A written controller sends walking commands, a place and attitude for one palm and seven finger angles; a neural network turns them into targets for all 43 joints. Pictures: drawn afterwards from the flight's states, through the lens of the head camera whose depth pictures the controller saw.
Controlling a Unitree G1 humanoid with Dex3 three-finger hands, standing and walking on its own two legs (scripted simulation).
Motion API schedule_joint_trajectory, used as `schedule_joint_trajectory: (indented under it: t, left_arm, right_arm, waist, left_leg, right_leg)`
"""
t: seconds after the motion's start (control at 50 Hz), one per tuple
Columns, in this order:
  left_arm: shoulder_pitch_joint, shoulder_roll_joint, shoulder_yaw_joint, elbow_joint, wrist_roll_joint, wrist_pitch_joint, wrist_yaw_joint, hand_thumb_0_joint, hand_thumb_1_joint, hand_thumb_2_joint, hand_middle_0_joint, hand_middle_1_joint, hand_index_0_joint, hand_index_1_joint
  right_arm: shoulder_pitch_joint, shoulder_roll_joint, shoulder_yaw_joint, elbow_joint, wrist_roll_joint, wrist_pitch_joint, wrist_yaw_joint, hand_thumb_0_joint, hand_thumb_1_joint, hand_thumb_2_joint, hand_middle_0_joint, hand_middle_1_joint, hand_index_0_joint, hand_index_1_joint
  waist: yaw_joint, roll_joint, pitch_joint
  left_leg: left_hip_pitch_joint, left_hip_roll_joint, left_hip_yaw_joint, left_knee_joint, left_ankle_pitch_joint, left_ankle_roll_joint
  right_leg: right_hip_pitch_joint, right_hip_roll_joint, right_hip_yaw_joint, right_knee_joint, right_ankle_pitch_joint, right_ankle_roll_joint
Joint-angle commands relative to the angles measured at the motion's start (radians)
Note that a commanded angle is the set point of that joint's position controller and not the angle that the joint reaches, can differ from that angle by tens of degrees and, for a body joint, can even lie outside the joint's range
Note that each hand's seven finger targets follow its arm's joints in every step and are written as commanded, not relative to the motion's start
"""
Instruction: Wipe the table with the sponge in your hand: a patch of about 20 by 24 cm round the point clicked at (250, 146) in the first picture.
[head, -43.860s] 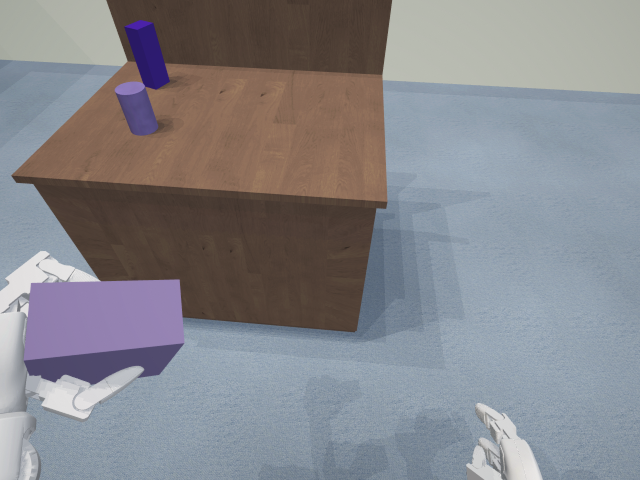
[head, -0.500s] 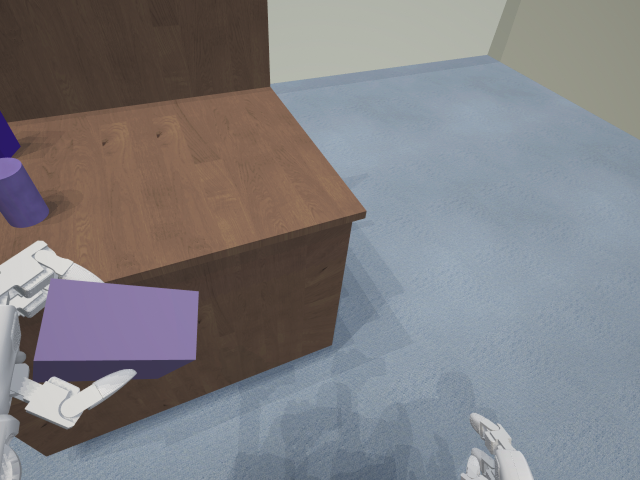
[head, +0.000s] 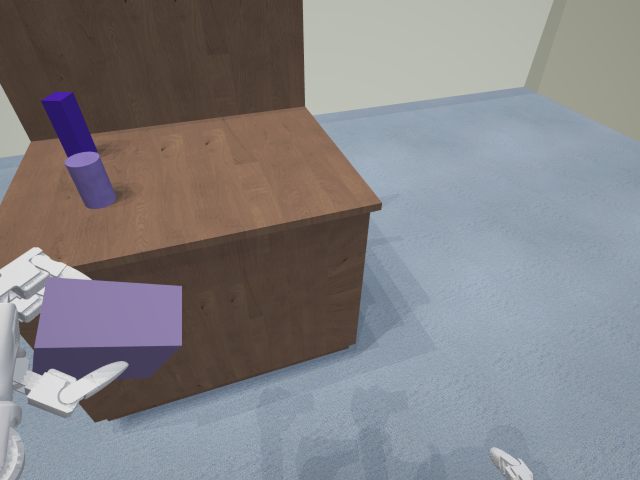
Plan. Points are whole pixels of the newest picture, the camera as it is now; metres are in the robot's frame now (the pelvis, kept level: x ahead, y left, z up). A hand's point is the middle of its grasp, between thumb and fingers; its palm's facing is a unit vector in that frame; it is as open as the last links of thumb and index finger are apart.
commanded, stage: stop stepping back and stand still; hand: left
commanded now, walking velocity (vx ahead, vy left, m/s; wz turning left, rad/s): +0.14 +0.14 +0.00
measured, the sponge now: (125, 335) +0.23 +0.21 +0.15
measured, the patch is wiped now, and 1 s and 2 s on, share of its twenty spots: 1.00 1.00 1.00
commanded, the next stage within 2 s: stand and wait in 0.24 s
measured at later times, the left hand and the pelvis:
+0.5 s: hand (83, 347) +0.20 +0.23 +0.17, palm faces +0.38 -0.86 -0.34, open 10.3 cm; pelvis -0.01 +0.00 +0.01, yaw +1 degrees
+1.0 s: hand (79, 313) +0.23 +0.25 +0.17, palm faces +0.36 -0.87 -0.34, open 10.3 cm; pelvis +0.02 +0.02 +0.02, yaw -1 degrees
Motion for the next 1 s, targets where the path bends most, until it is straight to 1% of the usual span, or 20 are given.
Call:
schedule_joint_trajectory:
  t: [0.0, 0.06, 0.12, 0.14, 0.16, 0.18, 0.2, 0.24, 0.26, 0.34, 0.36, 0.38, 0.4, 0.42, 0.46, 0.5, 0.54, 0.6, 0.68, 0.98]
  left_arm:
    - [-0.235, 0.151, 0.065, -0.301, -0.009, -0.088, -0.012, 0.000, 0.100, 1.300, -1.200, -1.600, -1.200, -1.600]
    - [-0.169, 0.172, 0.089, -0.374, -0.013, -0.096, -0.001, 0.000, 0.100, 1.300, -1.200, -1.600, -1.200, -1.600]
    - [-0.093, 0.159, 0.094, -0.357, -0.015, -0.084, 0.032, 0.000, 0.100, 1.300, -1.200, -1.600, -1.200, -1.600]
    - [-0.106, 0.148, 0.080, -0.357, -0.014, -0.084, 0.037, 0.000, 0.100, 1.300, -1.200, -1.600, -1.200, -1.600]
    - [-0.116, 0.147, 0.085, -0.341, -0.016, -0.084, 0.045, 0.000, 0.100, 1.300, -1.200, -1.600, -1.200, -1.600]
    - [-0.146, 0.127, 0.082, -0.351, -0.015, -0.086, 0.051, 0.000, 0.100, 1.300, -1.200, -1.600, -1.200, -1.600]
    - [-0.154, 0.162, 0.119, -0.347, 0.003, -0.075, 0.044, 0.000, 0.100, 1.300, -1.200, -1.600, -1.200, -1.600]
    - [-0.108, 0.115, 0.088, -0.202, -0.012, -0.064, 0.035, 0.000, 0.100, 1.300, -1.200, -1.600, -1.200, -1.600]
    - [-0.101, 0.111, 0.080, -0.177, -0.013, -0.057, 0.035, 0.000, 0.100, 1.300, -1.200, -1.600, -1.200, -1.600]
    - [-0.071, 0.103, 0.062, -0.263, -0.008, -0.060, 0.030, 0.000, 0.100, 1.300, -1.200, -1.600, -1.200, -1.600]
    - [-0.068, 0.103, 0.056, -0.276, -0.002, -0.063, 0.026, 0.000, 0.100, 1.300, -1.200, -1.600, -1.200, -1.600]
    - [-0.082, 0.127, 0.067, -0.304, -0.004, -0.070, 0.024, 0.000, 0.100, 1.300, -1.200, -1.600, -1.200, -1.600]
    - [-0.145, 0.165, 0.094, -0.367, -0.013, -0.086, 0.029, 0.000, 0.100, 1.300, -1.200, -1.600, -1.200, -1.600]
    - [-0.161, 0.148, 0.086, -0.376, -0.013, -0.091, 0.029, 0.000, 0.100, 1.300, -1.200, -1.600, -1.200, -1.600]
    - [-0.116, 0.157, 0.106, -0.397, -0.019, -0.090, 0.036, 0.000, 0.100, 1.300, -1.200, -1.600, -1.200, -1.600]
    - [-0.070, 0.144, 0.111, -0.394, -0.016, -0.100, 0.050, 0.000, 0.100, 1.300, -1.200, -1.600, -1.200, -1.600]
    - [-0.053, 0.118, 0.091, -0.394, -0.015, -0.107, 0.058, 0.000, 0.100, 1.300, -1.200, -1.600, -1.200, -1.600]
    - [-0.056, 0.119, 0.101, -0.307, -0.005, -0.095, 0.061, 0.000, 0.100, 1.300, -1.200, -1.600, -1.200, -1.600]
    - [-0.041, 0.084, 0.055, -0.293, -0.011, -0.096, 0.050, 0.000, 0.100, 1.300, -1.200, -1.600, -1.200, -1.600]
    - [-0.039, 0.099, 0.064, -0.291, -0.025, -0.084, 0.051, 0.000, 0.100, 1.300, -1.200, -1.600, -1.200, -1.600]
  right_arm:
    - [-0.187, -0.114, -0.050, -0.119, -0.009, -0.041, 0.008, 0.000, -0.900, -0.900, 0.200, 0.300, 0.200, 0.300]
    - [-0.189, -0.099, -0.040, -0.111, -0.006, -0.025, 0.011, 0.000, -0.900, -0.900, 0.200, 0.300, 0.200, 0.300]
    - [-0.207, -0.076, -0.023, -0.138, -0.013, -0.030, -0.018, 0.000, -0.900, -0.900, 0.200, 0.300, 0.200, 0.300]
    - [-0.198, -0.084, -0.017, -0.141, -0.019, -0.027, -0.025, 0.000, -0.900, -0.900, 0.200, 0.300, 0.200, 0.300]
    - [-0.201, -0.107, -0.020, -0.149, -0.025, -0.026, -0.030, 0.000, -0.900, -0.900, 0.200, 0.300, 0.200, 0.300]
    - [-0.196, -0.139, -0.030, -0.151, -0.026, -0.027, -0.028, 0.000, -0.900, -0.900, 0.200, 0.300, 0.200, 0.300]
    - [-0.205, -0.126, -0.038, -0.157, -0.017, -0.031, -0.021, 0.000, -0.900, -0.900, 0.200, 0.300, 0.200, 0.300]
    - [-0.144, -0.092, -0.040, -0.144, 0.009, -0.035, 0.000, 0.000, -0.900, -0.900, 0.200, 0.300, 0.200, 0.300]
    - [-0.183, -0.096, -0.029, -0.140, 0.008, -0.040, 0.010, 0.000, -0.900, -0.900, 0.200, 0.300, 0.200, 0.300]
    - [-0.210, -0.114, -0.018, -0.157, -0.005, -0.033, 0.000, 0.000, -0.900, -0.900, 0.200, 0.300, 0.200, 0.300]
    - [-0.208, -0.112, -0.025, -0.161, -0.009, -0.032, 0.003, 0.000, -0.900, -0.900, 0.200, 0.300, 0.200, 0.300]
    - [-0.217, -0.103, -0.037, -0.172, -0.010, -0.030, 0.007, 0.000, -0.900, -0.900, 0.200, 0.300, 0.200, 0.300]
    - [-0.226, -0.089, -0.031, -0.173, -0.007, -0.036, 0.010, 0.000, -0.900, -0.900, 0.200, 0.300, 0.200, 0.300]
    - [-0.214, -0.096, -0.048, -0.149, 0.003, -0.040, 0.014, 0.000, -0.900, -0.900, 0.200, 0.300, 0.200, 0.300]
    - [-0.207, -0.103, -0.051, -0.149, 0.001, -0.032, 0.010, 0.000, -0.900, -0.900, 0.200, 0.300, 0.200, 0.300]
    - [-0.211, -0.098, -0.040, -0.146, -0.010, -0.014, -0.003, 0.000, -0.900, -0.900, 0.200, 0.300, 0.200, 0.300]
    - [-0.243, -0.129, -0.042, -0.174, -0.007, -0.008, -0.014, 0.000, -0.900, -0.900, 0.200, 0.300, 0.200, 0.300]
    - [-0.238, -0.102, -0.032, -0.168, -0.003, -0.016, -0.021, 0.000, -0.900, -0.900, 0.200, 0.300, 0.200, 0.300]
    - [-0.227, -0.113, -0.043, -0.170, -0.004, -0.023, -0.010, 0.000, -0.900, -0.900, 0.200, 0.300, 0.200, 0.300]
    - [-0.252, -0.102, -0.031, -0.191, -0.008, 0.016, -0.016, 0.000, -0.900, -0.900, 0.200, 0.300, 0.200, 0.300]
  waist:
    - [-0.011, -0.219, 0.015]
    - [-0.014, -0.099, 0.032]
    - [-0.006, -0.130, -0.011]
    - [-0.011, -0.065, -0.006]
    - [-0.011, 0.069, 0.007]
    - [-0.009, 0.290, 0.028]
    - [0.018, 0.304, -0.046]
    - [-0.011, 0.216, 0.093]
    - [0.007, 0.141, 0.163]
    - [0.037, 0.088, 0.058]
    - [0.026, -0.029, 0.052]
    - [0.017, -0.212, 0.037]
    - [0.007, -0.211, 0.006]
    - [0.005, -0.214, -0.041]
    - [0.003, -0.114, -0.009]
    - [-0.007, 0.023, -0.024]
    - [0.022, 0.236, 0.017]
    - [0.022, 0.154, 0.024]
    - [0.013, 0.024, -0.047]
    - [0.020, 0.066, -0.067]
  left_leg:
    - [-0.330, -0.038, -0.081, 0.560, 0.028, 0.019]
    - [-0.121, 0.011, -0.020, 0.290, 0.085, 0.028]
    - [0.123, -0.015, 0.059, -0.090, 0.047, 0.046]
    - [0.178, -0.042, 0.089, -0.187, 0.013, 0.047]
    - [0.142, -0.002, -0.016, -0.332, -0.107, 0.077]
    - [0.138, 0.150, -0.274, -0.481, -0.254, 0.142]
    - [0.025, 0.221, -0.245, -0.537, -0.112, 0.179]
    - [-0.045, 0.287, -0.377, -0.579, -0.206, 0.221]
    - [-0.120, 0.280, -0.347, -0.557, -0.180, 0.202]
    - [-0.176, 0.114, -0.092, -0.329, -0.078, 0.074]
    - [-0.204, 0.034, -0.005, -0.153, -0.027, 0.045]
    - [-0.243, -0.042, 0.040, 0.082, 0.013, 0.012]
    - [-0.237, -0.045, 0.020, 0.177, 0.057, 0.002]
    - [-0.214, -0.032, -0.031, 0.216, 0.040, -0.006]
    - [-0.092, 0.005, -0.055, 0.024, 0.071, 0.012]
    - [0.090, -0.015, -0.038, -0.241, 0.219, 0.020]
    - [0.080, 0.130, -0.249, -0.416, 0.199, 0.069]
    - [-0.011, 0.119, -0.224, -0.427, 0.217, 0.070]
    - [0.044, 0.043, -0.098, -0.285, 0.399, 0.025]
    - [0.101, 0.043, -0.080, -0.323, 0.497, 0.010]
  right_leg:
    - [0.063, -0.329, 0.644, -0.511, -0.436, -0.143]
    - [-0.134, -0.294, 0.394, -0.468, -0.403, -0.139]
    - [-0.162, -0.243, 0.254, -0.398, -0.420, -0.106]
    - [-0.176, -0.194, 0.215, -0.337, -0.454, -0.085]
    - [-0.143, -0.123, 0.173, -0.194, -0.433, -0.058]
    - [-0.187, 0.009, 0.065, 0.077, -0.300, -0.008]
    - [-0.081, 0.067, -0.019, 0.393, -0.231, 0.035]
    - [-0.249, -0.004, 0.113, 0.580, -0.158, 0.032]
    - [-0.224, -0.071, 0.150, 0.443, -0.156, 0.021]
    - [0.226, 0.011, -0.014, -0.178, -0.014, 0.032]
    - [0.255, -0.035, 0.060, -0.278, 0.034, -0.003]
    - [0.216, -0.200, 0.352, -0.391, 0.027, -0.080]
    - [0.210, -0.322, 0.483, -0.429, 0.171, -0.139]
    - [0.225, -0.328, 0.488, -0.414, 0.206, -0.160]
    - [0.153, -0.309, 0.372, -0.338, 0.237, -0.149]
    - [0.089, -0.185, 0.211, -0.238, 0.090, -0.067]
    - [0.041, -0.022, 0.072, -0.099, 0.009, 0.015]
    - [0.150, 0.006, 0.045, -0.137, 0.051, 0.037]
    - [0.229, -0.059, 0.134, -0.238, 0.293, 0.006]
    - [0.239, -0.048, 0.113, -0.260, 0.341, 0.010]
